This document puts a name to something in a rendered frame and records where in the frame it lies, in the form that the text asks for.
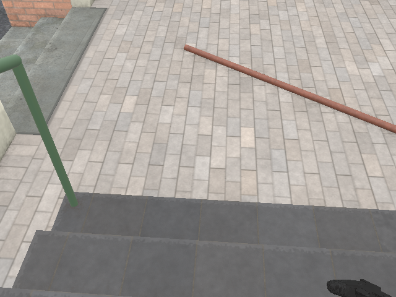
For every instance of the stairs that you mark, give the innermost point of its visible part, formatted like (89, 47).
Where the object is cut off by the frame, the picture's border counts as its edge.
(28, 43)
(113, 245)

